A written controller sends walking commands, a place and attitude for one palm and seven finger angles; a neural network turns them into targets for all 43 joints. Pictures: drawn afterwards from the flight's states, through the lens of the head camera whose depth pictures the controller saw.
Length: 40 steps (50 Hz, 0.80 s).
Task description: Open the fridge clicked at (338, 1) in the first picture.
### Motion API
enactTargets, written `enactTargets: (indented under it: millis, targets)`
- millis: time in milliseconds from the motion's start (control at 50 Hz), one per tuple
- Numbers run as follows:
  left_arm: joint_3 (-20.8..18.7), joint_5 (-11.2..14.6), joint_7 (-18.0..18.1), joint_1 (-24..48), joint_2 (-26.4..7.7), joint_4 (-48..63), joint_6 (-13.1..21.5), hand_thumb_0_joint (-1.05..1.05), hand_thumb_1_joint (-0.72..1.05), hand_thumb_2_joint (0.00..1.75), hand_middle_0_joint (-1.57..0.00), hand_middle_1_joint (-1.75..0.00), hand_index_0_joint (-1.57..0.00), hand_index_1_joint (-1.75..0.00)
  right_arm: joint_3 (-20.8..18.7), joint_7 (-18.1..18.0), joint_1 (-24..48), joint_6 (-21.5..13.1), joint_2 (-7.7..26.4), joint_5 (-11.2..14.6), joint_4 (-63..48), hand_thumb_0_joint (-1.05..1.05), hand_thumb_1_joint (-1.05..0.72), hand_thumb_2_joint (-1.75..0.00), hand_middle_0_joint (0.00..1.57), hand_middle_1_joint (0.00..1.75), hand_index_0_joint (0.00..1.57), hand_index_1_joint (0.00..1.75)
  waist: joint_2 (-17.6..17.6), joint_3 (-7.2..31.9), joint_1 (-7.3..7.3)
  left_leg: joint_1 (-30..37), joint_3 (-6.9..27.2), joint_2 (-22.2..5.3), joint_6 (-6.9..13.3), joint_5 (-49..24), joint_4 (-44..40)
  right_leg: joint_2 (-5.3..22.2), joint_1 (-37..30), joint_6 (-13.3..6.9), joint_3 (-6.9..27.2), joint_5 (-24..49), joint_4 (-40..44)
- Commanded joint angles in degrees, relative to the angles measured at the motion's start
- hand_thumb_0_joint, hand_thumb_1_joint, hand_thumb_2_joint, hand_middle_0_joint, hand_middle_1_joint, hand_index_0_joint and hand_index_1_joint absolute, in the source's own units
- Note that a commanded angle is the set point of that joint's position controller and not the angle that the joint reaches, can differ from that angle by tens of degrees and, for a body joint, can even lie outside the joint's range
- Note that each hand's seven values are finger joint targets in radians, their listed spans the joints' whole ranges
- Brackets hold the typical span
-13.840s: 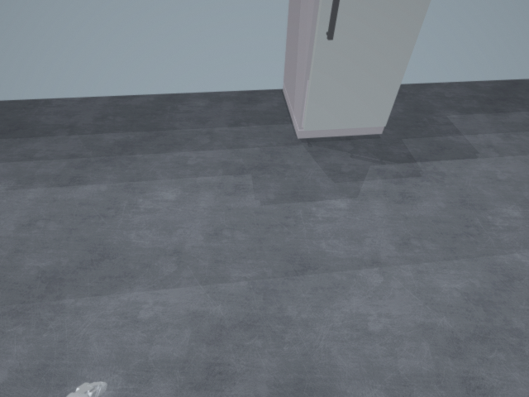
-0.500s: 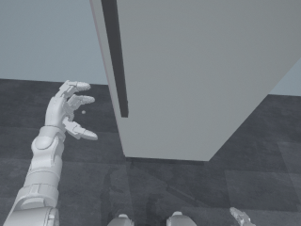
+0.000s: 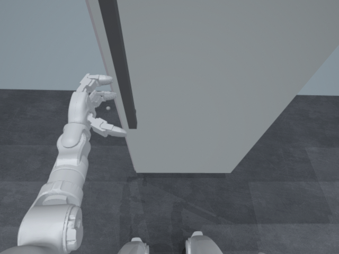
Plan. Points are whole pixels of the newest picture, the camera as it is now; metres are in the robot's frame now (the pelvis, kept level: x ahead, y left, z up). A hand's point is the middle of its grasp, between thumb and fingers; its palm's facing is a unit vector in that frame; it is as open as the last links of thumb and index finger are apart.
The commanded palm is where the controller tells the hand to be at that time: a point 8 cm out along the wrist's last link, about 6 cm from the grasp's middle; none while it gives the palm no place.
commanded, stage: move the hooked fingers beside the handle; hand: left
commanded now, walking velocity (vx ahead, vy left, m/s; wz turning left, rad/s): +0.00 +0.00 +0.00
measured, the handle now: (121, 54) +0.49 +0.10 +0.18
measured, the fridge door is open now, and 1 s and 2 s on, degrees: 0 0 0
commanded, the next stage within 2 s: feel for the door with the fingertips in 0.72 s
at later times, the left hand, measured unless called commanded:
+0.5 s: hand (106, 112) +0.43 +0.14 +0.07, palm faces -0.01 -1.00 -0.01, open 14.0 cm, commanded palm +0.40 +0.20 +0.07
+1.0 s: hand (113, 112) +0.43 +0.13 +0.07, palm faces -0.04 -1.00 +0.00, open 14.0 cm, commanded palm +0.40 +0.18 +0.07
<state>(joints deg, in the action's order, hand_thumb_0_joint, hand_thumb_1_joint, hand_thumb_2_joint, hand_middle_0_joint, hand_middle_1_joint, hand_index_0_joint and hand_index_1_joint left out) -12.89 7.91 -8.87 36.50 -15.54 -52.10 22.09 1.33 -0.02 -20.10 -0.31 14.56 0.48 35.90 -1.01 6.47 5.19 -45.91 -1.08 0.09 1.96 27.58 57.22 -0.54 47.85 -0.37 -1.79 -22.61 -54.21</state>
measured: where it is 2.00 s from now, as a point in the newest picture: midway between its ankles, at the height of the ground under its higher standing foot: outside the picture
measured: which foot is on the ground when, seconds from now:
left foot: down 0.00-1.00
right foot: down 0.00-1.00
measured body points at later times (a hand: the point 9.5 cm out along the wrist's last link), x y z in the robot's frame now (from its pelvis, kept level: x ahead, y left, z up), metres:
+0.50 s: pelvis +0.00 -0.01 +0.00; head +0.08 +0.00 +0.45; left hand +0.42 +0.20 +0.07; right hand +0.08 -0.27 -0.11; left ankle +0.00 +0.09 -0.68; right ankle +0.03 -0.12 -0.68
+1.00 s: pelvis +0.00 -0.01 +0.00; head +0.08 +0.00 +0.44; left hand +0.42 +0.18 +0.07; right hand +0.07 -0.26 -0.12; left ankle +0.00 +0.09 -0.68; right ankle +0.03 -0.12 -0.68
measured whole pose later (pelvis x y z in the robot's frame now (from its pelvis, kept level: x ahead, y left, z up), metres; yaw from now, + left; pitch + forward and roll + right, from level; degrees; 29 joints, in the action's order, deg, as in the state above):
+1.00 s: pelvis +0.00 -0.01 +0.00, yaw +0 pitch +15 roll -1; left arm -10.0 8.4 -7.3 33.9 -13.4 -49.2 23.5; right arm 1.1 0.0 -19.2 0.0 14.4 0.9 35.4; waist -1.1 6.3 4.3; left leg -45.0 -0.6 0.1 1.5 27.1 56.9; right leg -0.6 46.9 -0.8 -2.2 -22.4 -54.1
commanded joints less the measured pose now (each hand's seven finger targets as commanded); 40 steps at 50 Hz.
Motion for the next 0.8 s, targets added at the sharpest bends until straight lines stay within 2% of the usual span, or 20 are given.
enactTargets:
  millis: [0,20,60,100,120,180,240,320,340,360,380,440,500,540,560,600,640,660,760,780]
  targets:
    - [-4.7,0.0,1.3,21.6,-13.1,12.6,5.2,0.00,-0.50,0.30,-0.30,-1.20,-0.30,-1.20,-3.4,-0.7,-4.2,-1.2,8.7,-0.1,-6.4,0.00,-0.90,-0.90,0.20,0.30,0.20,0.30,-1.1,24.0,-0.77,10.5,2.6,0.2,-1.4,-18.3,-8.2,-0.9,-14.4,-1.4,0.6,15.1,4.9]
    - [-5.0,0.0,1.4,21.1,-13.4,13.7,5.7,0.00,-0.50,0.30,-0.30,-1.20,-0.30,-1.20,-3.4,-0.7,-4.2,-1.1,8.6,-0.1,-6.6,0.00,-0.90,-0.90,0.20,0.30,0.20,0.30,-0.5,25.2,-0.95,10.8,2.4,0.1,-1.3,-19.1,-8.1,-0.9,-15.6,-1.3,0.8,16.2,4.8]
    - [-4.4,0.0,1.2,18.8,-12.7,15.1,5.9,0.00,-0.50,0.30,-0.30,-1.20,-0.30,-1.20,-3.3,-0.5,-4.2,-0.9,8.4,0.0,-7.2,0.00,-0.90,-0.90,0.20,0.30,0.20,0.30,-2.8,26.0,-1.50,12.2,2.2,0.1,-1.5,-21.8,-8.1,-1.1,-16.2,-1.4,0.8,18.6,4.5]
    - [-2.8,0.2,0.8,17.8,-10.7,13.8,5.3,0.00,-0.50,0.30,-0.30,-1.20,-0.30,-1.20,-3.5,-0.5,-4.2,-0.6,8.4,0.3,-7.0,0.00,-0.90,-0.90,0.20,0.30,0.20,0.30,-0.1,23.2,-0.40,11.6,2.3,-0.4,-1.4,-21.0,-8.2,-1.2,-14.8,-1.2,0.5,17.8,5.1]
    - [-1.6,0.4,0.6,18.9,-9.5,14.1,5.1,0.00,-0.50,0.30,-0.30,-1.20,-0.30,-1.20,-3.5,-0.5,-3.9,-0.5,8.3,0.4,-6.9,0.00,-0.90,-0.90,0.20,0.30,0.20,0.30,-0.8,21.7,0.02,10.7,2.0,-0.2,-1.4,-19.4,-8.5,-1.1,-14.7,-1.1,0.7,17.1,5.6]
    - [-1.8,0.9,0.3,19.1,-9.7,14.2,4.7,0.00,-0.50,0.30,-0.30,-1.20,-0.30,-1.20,-3.5,-0.8,-4.0,-0.5,8.4,0.6,-6.8,0.00,-0.90,-0.90,0.20,0.30,0.20,0.30,0.7,21.3,0.16,10.2,2.0,0.0,-1.1,-17.6,-8.8,-1.2,-15.4,-1.1,0.8,16.4,6.2]
    - [-1.8,0.8,0.4,20.6,-10.4,15.4,5.2,0.00,-0.50,0.30,-0.30,-1.20,-0.30,-1.20,-3.4,-1.1,-3.7,-0.8,8.4,0.6,-6.8,0.00,-0.90,-0.90,0.20,0.30,0.20,0.30,-0.8,21.2,0.26,10.1,2.0,0.2,-0.9,-16.3,-8.8,-1.0,-15.4,-1.3,1.0,15.4,6.3]
    - [-0.2,1.1,0.4,19.5,-8.0,16.3,5.7,0.00,-0.50,0.30,-0.30,-1.20,-0.30,-1.20,-3.5,-0.9,-3.1,-1.2,8.0,0.6,-6.4,0.00,-0.90,-0.90,0.20,0.30,0.20,0.30,-1.5,22.6,0.08,12.2,2.1,0.1,-1.1,-17.4,-8.7,-1.0,-15.2,-1.2,0.9,16.0,6.4]
    - [-0.8,1.1,0.3,19.4,-9.1,17.0,5.8,0.00,-0.50,0.30,-0.30,-1.20,-0.30,-1.20,-3.6,-1.0,-3.3,-1.3,8.2,0.6,-6.6,0.00,-0.90,-0.90,0.20,0.30,0.20,0.30,-2.7,23.0,-0.15,12.6,2.1,0.2,-1.1,-18.5,-8.5,-1.0,-15.5,-1.4,0.9,17.0,6.1]
    - [-2.0,1.0,0.4,18.2,-10.4,16.2,5.6,0.00,-0.50,0.30,-0.30,-1.20,-0.30,-1.20,-3.5,-1.0,-3.3,-1.1,8.3,0.6,-6.3,0.00,-0.90,-0.90,0.20,0.30,0.20,0.30,-1.2,23.0,-0.55,12.0,2.2,0.2,-1.2,-18.7,-8.7,-1.0,-16.3,-1.3,1.0,17.4,6.1]
    - [-1.4,1.1,0.2,16.9,-9.4,14.9,5.2,0.00,-0.50,0.30,-0.30,-1.20,-0.30,-1.20,-3.4,-1.0,-3.1,-1.0,8.1,0.7,-6.5,0.00,-0.90,-0.90,0.20,0.30,0.20,0.30,0.5,21.3,-0.15,10.7,1.8,0.3,-0.9,-17.8,-8.8,-1.0,-16.6,-1.1,1.1,17.5,6.6]
    - [-3.3,0.8,0.1,17.7,-12.2,12.6,4.5,0.00,-0.50,0.30,-0.30,-1.20,-0.30,-1.20,-3.1,-1.3,-2.6,-0.8,8.3,0.8,-7.0,0.00,-0.90,-0.90,0.20,0.30,0.20,0.30,0.9,18.0,-0.50,6.9,1.4,0.8,-0.6,-14.0,-9.2,-0.8,-17.1,-1.1,1.7,14.9,7.2]
    - [-1.8,1.1,-0.6,22.3,-10.8,14.2,5.4,0.00,-0.50,0.30,-0.30,-1.20,-0.30,-1.20,-3.0,-1.6,-1.9,-1.0,7.9,0.8,-6.9,0.00,-0.90,-0.90,0.20,0.30,0.20,0.30,0.1,19.9,0.40,8.1,1.5,0.7,-0.6,-13.1,-8.8,-0.6,-16.4,-0.9,2.0,14.0,7.2]
    - [-2.6,1.5,-1.0,21.4,-11.9,16.0,6.3,0.00,-0.50,0.30,-0.30,-1.20,-0.30,-1.20,-3.1,-1.7,-2.0,-1.4,8.2,0.8,-7.3,0.00,-0.90,-0.90,0.20,0.30,0.20,0.30,-2.5,22.8,-0.35,10.6,1.8,0.7,-0.8,-15.4,-8.4,-0.8,-16.5,-1.4,1.8,15.3,6.4]
    - [-0.9,1.6,-1.4,21.2,-9.9,16.2,6.3,0.00,-0.50,0.30,-0.30,-1.20,-0.30,-1.20,-3.1,-1.5,-2.0,-1.5,8.0,0.8,-7.1,0.00,-0.90,-0.90,0.20,0.30,0.20,0.30,-2.6,24.2,0.02,12.0,2.0,0.5,-0.9,-16.5,-8.3,-0.8,-16.2,-1.3,1.6,16.1,6.2]
    - [0.4,2.0,-1.7,20.4,-7.7,14.1,5.8,0.00,-0.50,0.30,-0.30,-1.20,-0.30,-1.20,-3.2,-1.3,-2.2,-1.6,8.0,0.9,-6.5,0.00,-0.90,-0.90,0.20,0.30,0.20,0.30,-1.2,21.9,0.30,11.3,2.2,0.3,-1.1,-16.3,-8.6,-0.9,-15.1,-1.2,1.0,15.6,6.4]
    - [-1.8,1.8,-1.7,18.4,-10.5,12.5,5.1,0.00,-0.50,0.30,-0.30,-1.20,-0.30,-1.20,-3.3,-1.4,-2.5,-1.4,8.6,0.9,-6.7,0.00,-0.90,-0.90,0.20,0.30,0.20,0.30,-0.1,20.8,-0.24,9.8,2.2,0.5,-0.9,-16.1,-8.5,-1.0,-15.6,-1.4,1.2,15.7,6.4]
    - [-0.4,1.5,-1.8,18.3,-9.0,12.4,4.7,0.00,-0.50,0.30,-0.30,-1.20,-0.30,-1.20,-3.1,-1.3,-2.4,-1.3,8.3,1.0,-6.8,0.00,-0.90,-0.90,0.20,0.30,0.20,0.30,-0.2,20.4,-0.09,9.6,2.1,0.5,-0.9,-16.2,-8.7,-0.9,-15.3,-1.3,1.1,15.9,6.3]
    - [-0.9,1.5,-0.7,21.4,-9.6,14.5,5.0,0.00,-0.50,0.30,-0.30,-1.20,-0.30,-1.20,-3.2,-1.3,-2.2,-1.3,8.2,0.8,-6.8,0.00,-0.90,-0.90,0.20,0.30,0.20,0.30,0.0,20.9,0.20,9.7,2.3,0.5,-0.9,-15.1,-8.5,-0.9,-14.7,-1.2,1.1,14.4,6.3]
    - [-2.3,1.5,-0.5,21.3,-10.9,14.9,5.4,0.00,-0.50,0.30,-0.30,-1.20,-0.30,-1.20,-3.3,-1.3,-2.4,-1.3,8.3,0.7,-6.7,0.00,-0.90,-0.90,0.20,0.30,0.20,0.30,0.0,22.2,-0.32,9.6,2.3,0.5,-0.9,-15.5,-8.4,-0.8,-15.8,-1.2,1.3,15.0,6.1]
